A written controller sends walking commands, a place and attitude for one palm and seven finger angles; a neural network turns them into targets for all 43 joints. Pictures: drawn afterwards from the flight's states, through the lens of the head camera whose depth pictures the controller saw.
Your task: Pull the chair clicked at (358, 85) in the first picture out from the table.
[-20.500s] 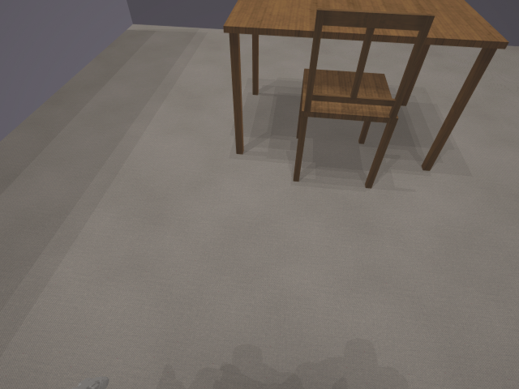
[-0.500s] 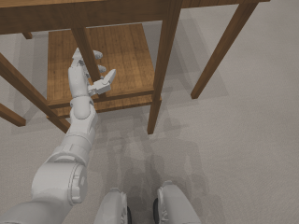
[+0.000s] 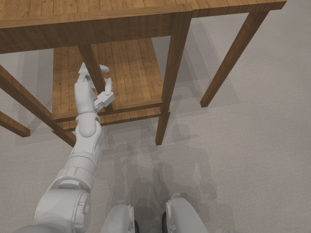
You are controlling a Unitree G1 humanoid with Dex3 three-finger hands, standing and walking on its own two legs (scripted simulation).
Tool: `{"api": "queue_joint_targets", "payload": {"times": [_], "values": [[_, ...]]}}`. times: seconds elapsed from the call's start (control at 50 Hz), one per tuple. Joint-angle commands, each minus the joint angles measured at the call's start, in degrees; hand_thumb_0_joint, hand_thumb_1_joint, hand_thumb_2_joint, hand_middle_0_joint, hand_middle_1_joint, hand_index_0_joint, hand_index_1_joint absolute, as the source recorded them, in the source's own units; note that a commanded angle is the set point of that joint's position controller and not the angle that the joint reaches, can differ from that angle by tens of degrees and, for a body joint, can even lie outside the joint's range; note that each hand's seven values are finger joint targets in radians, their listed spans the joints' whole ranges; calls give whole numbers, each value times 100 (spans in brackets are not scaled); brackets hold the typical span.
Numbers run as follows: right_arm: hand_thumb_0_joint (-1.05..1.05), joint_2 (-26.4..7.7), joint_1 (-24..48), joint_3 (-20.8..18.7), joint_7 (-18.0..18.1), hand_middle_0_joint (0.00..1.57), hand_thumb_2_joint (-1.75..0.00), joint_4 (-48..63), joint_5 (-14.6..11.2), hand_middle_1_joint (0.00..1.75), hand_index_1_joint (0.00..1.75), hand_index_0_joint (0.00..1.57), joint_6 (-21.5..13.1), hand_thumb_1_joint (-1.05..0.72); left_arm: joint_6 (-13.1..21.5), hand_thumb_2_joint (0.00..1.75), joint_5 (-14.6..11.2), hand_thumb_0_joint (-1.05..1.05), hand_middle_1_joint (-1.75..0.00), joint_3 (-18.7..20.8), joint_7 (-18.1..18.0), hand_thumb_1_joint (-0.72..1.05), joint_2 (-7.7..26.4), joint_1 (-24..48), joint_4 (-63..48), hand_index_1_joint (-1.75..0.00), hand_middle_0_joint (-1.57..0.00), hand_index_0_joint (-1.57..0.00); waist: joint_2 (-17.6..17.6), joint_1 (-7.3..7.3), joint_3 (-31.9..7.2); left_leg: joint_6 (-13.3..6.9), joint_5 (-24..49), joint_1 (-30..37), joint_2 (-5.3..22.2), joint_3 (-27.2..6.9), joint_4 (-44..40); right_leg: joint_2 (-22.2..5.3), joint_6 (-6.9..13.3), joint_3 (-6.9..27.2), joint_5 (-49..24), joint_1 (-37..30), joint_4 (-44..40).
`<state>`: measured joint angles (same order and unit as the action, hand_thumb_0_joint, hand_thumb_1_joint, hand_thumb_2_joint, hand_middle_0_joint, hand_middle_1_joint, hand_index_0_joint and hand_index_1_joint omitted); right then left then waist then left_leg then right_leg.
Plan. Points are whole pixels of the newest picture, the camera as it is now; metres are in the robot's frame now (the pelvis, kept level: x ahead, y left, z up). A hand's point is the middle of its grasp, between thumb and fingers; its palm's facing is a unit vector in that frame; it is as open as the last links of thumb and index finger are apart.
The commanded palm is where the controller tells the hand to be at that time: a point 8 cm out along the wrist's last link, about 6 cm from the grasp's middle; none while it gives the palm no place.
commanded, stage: hook a spindle and tug to test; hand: left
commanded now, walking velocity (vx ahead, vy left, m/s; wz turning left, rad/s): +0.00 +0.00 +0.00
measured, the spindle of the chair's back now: (99, 83) +0.49 +0.12 +0.02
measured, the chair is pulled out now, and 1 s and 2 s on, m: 0.00 0.04 0.14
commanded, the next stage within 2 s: step backward, pulling the chair out in 0.24 s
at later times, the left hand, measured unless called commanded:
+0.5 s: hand (108, 97) +0.44 +0.09 +0.03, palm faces +0.01 -0.99 -0.14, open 6.0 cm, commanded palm +0.41 +0.15 +0.02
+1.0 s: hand (107, 101) +0.43 +0.09 +0.04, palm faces -0.10 -0.98 -0.14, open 5.7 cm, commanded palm +0.41 +0.14 +0.04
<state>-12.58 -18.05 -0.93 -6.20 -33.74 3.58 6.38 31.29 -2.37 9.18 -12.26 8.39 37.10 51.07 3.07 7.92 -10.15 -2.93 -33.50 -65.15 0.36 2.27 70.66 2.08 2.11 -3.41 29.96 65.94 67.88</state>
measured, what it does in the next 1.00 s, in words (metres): rises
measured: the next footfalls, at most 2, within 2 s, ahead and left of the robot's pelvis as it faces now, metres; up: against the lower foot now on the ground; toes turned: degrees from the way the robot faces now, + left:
none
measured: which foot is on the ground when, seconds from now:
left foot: down 0.00-1.00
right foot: down 0.00-1.00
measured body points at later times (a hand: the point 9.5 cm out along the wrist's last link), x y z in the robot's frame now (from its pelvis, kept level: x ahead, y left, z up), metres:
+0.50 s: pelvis +0.02 +0.00 +0.06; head +0.16 +0.00 +0.48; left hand +0.44 +0.15 +0.04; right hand +0.10 -0.24 -0.08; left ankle -0.01 +0.09 -0.63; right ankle +0.01 -0.10 -0.63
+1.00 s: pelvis +0.04 +0.01 +0.11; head +0.16 -0.02 +0.54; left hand +0.43 +0.15 +0.05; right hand +0.05 -0.24 -0.04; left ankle -0.01 +0.10 -0.62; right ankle +0.01 -0.10 -0.63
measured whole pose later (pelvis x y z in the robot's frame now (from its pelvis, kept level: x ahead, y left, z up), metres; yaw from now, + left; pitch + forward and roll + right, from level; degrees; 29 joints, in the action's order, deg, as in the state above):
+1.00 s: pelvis +0.04 +0.01 +0.11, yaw -3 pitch +14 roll -1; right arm -12.2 -17.7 0.0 4.1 -38.5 -2.4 6.0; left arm 15.0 -3.1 4.6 -2.8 9.5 30.4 57.8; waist 3.2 5.6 2.5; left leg 0.5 -15.3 -27.9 -0.8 3.0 35.4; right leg 2.2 1.6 -0.2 12.8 25.5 24.9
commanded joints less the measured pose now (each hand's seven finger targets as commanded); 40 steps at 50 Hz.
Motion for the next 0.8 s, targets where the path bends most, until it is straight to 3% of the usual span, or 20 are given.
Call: {"api": "queue_joint_targets", "payload": {"times": [0.0, 0.08, 0.14, 0.18, 0.22, 0.26, 0.3, 0.32, 0.34, 0.36, 0.38, 0.4, 0.42, 0.44, 0.5, 0.54, 0.56, 0.62, 0.68, 0.78], "values": [[0, -835, -732, -281, 41, 20, -90, 450, -15, 30, 30, 20, -94, -90, 472, 90, 162, 0, -145, -478, 189, 90, -92, 723, -1422, -145, -50, -50, -42, -51, -2909, 228, 3680, 2046, 31, -431, -665, 28, -9, 181, -3342, -2122, -557], [0, -814, -738, -299, 56, 20, -90, 464, -19, 30, 30, 20, -137, -90, 445, 90, 191, 0, -145, -563, 160, 90, -139, 515, -1653, -145, -50, -50, -42, -79, -2840, 219, 3786, 2000, 12, -389, -642, 4, -6, 209, -3545, -2224, -551], [0, -757, -726, -319, 53, 20, -90, 444, -18, 30, 30, 20, -173, -90, 431, 90, 202, 0, -145, -774, 139, 90, -375, 327, -1848, -145, -50, -50, 10, -81, -2880, 239, 4060, 2185, 33, -380, -616, -26, -16, 197, -3745, -2213, -566], [0, -783, -714, -315, 61, 20, -90, 459, -30, 30, 30, 20, -193, -90, 399, 90, 207, 0, -145, -728, 138, 90, -260, 214, -1916, -145, -50, -50, -45, -106, -2860, 247, 4054, 2141, 32, -394, -625, -37, 1, 204, -3748, -2251, -550], [0, -750, -664, -313, 74, 20, -90, 411, -27, 30, 30, 20, -201, -90, 369, 90, 231, 0, -145, -909, 132, 90, -441, 379, -1881, -145, -50, -50, -91, -5, -2740, 238, 3945, 2107, 27, -397, -594, -47, -19, 185, -3702, -2151, -556], [0, -746, -633, -318, 91, 20, -90, 431, -32, 30, 30, 20, -224, -90, 371, 90, 245, 0, -145, -808, 117, 90, -347, 240, -1944, -145, -50, -50, -50, -90, -2801, 231, 3866, 2069, -4, -363, -591, -55, -11, 213, -3712, -2242, -546], [0, -748, -611, -311, 109, 20, -90, 411, -30, 30, 30, 20, -223, -90, 357, 90, 283, 0, -145, -865, 97, 90, -382, 344, -1855, -145, -50, -50, -116, -32, -2719, 245, 3933, 2057, 14, -416, -576, -64, -13, 193, -3689, -2137, -508], [0, -759, -601, -318, 128, 20, -90, 408, -28, 30, 30, 20, -226, -90, 384, 90, 283, 0, -145, -967, 79, 90, -399, 928, -2199, -145, -50, -50, -23, 71, -2863, 242, 3981, 2248, 31, -450, -568, -76, -34, 185, -3672, -2075, -532], [0, -894, -760, -363, 371, 20, -90, 697, -451, 30, 30, 20, 195, -90, -380, 90, 481, 0, -145, -169, 91, 90, 1685, 2071, -2841, -145, -50, -50, 48, -130, -4091, 112, 3373, 3447, 81, -202, -1619, -452, -46, 830, -4220, -4384, -1615], [0, -697, -823, -334, 597, 20, -90, 876, -567, 30, 30, 20, 286, -90, -766, 90, 374, 0, -145, -398, 181, 90, 1300, 2234, -2963, -145, -50, -50, 174, 13, -3725, 36, 3332, 3464, -17, -84, -1984, -505, -84, 834, -4930, -4916, -1935], [0, -695, -867, -300, 723, 20, -90, 904, -596, 30, 30, 20, 288, -90, -955, 90, 308, 0, -145, -434, 225, 90, 1269, 2197, -3035, -145, -50, -50, 90, 37, -3573, 28, 3405, 3462, -13, -103, -2076, -551, -117, 800, -5314, -4994, -2010], [0, -620, -618, -214, 793, 20, -90, 875, -623, 30, 30, 20, 319, -90, -1181, 90, 312, 0, -145, -626, 300, 90, 984, 1611, -2639, -145, -50, -50, 298, 19, -3233, 70, 3651, 3505, 14, -152, -2250, -598, -102, 727, -5552, -4878, -2000], [0, -658, -396, -167, 822, 20, -90, 837, -650, 30, 30, 20, 371, -90, -1366, 90, 256, 0, -145, -669, 355, 90, 901, 1062, -2146, -145, -50, -50, 146, -87, -2911, 94, 3281, 3491, 97, -352, -2513, -655, -186, 767, -4913, -4694, -2193], [0, -662, -375, -126, 887, 20, -90, 758, -665, 30, 30, 20, 426, -90, -1548, 90, 279, 0, -145, -856, 395, 90, 681, 708, -1692, -145, -50, -50, -69, -54, -2531, 70, 3388, 3506, 146, -346, -2642, -658, -211, 691, -5001, -4700, -2307], [0, -715, -406, -80, 1055, 20, -90, 625, -669, 30, 30, 20, 442, -90, -1753, 90, 212, 0, -145, -894, 481, 90, 658, 713, -1253, -145, -50, -50, -363, -41, -2222, 76, 4404, 3972, 325, -334, -3099, -719, -236, 567, -5855, -5113, -2653], [0, -778, -367, -78, 1115, 20, -90, 562, -657, 30, 30, 20, 409, -90, -1751, 90, 161, 0, -145, -868, 555, 90, 716, 796, -1033, -145, -50, -50, -219, -93, -2051, 111, 5091, 4375, 479, -458, -3301, -725, -223, 560, -5759, -5094, -2897], [0, -791, -387, -89, 1139, 20, -90, 498, -644, 30, 30, 20, 375, -90, -1755, 90, 177, 0, -145, -895, 596, 90, 693, 829, -905, -145, -50, -50, -130, -92, -1980, 133, 5402, 4622, 554, -503, -3372, -700, -207, 531, -5564, -4999, -3004], [0, -807, -350, -122, 1140, 20, -90, 369, -590, 30, 30, 20, 256, -90, -1693, 90, 189, 0, -145, -867, 686, 90, 735, 950, -663, -145, -50, -50, 603, -192, -1796, 181, 6127, 5422, 756, -683, -3592, -572, -164, 483, -4210, -4467, -3255], [0, -824, -348, -163, 1133, 20, -90, 259, -564, 30, 30, 20, 130, -90, -1655, 90, 209, 0, -145, -867, 756, 90, 739, 940, -450, -145, -50, -50, 756, -236, -1529, 185, 6490, 5890, 892, -796, -3790, -422, -158, 411, -3301, -4176, -3503], [0, -791, -710, -244, 1077, 20, -90, -54, -366, 30, 30, 20, -53, -90, -1516, 90, 305, 0, -145, -816, 865, 90, 729, 1060, -427, -145, -50, -50, 1101, -176, -1713, 546, 9504, 7590, 958, -903, -3610, -198, -155, 261, -2915, -3308, -3576]]}}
